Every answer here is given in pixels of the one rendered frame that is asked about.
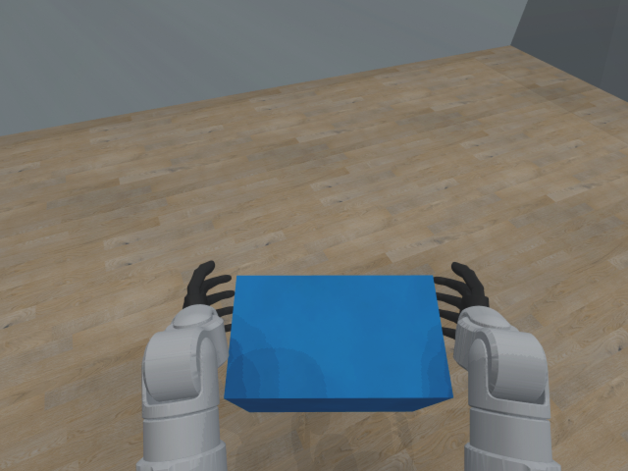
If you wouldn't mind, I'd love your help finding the left robot hand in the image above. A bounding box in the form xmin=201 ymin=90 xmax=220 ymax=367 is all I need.
xmin=183 ymin=260 xmax=235 ymax=332

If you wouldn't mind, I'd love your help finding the right robot forearm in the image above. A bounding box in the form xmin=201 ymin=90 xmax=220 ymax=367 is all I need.
xmin=453 ymin=306 xmax=561 ymax=471

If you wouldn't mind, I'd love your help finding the left robot forearm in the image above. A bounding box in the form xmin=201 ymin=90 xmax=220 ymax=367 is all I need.
xmin=136 ymin=304 xmax=229 ymax=471

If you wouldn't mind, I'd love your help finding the right robot hand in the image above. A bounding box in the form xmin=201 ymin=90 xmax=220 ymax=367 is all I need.
xmin=434 ymin=262 xmax=490 ymax=340

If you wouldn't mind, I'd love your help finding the carton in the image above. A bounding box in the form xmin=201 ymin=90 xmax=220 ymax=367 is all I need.
xmin=224 ymin=276 xmax=453 ymax=412

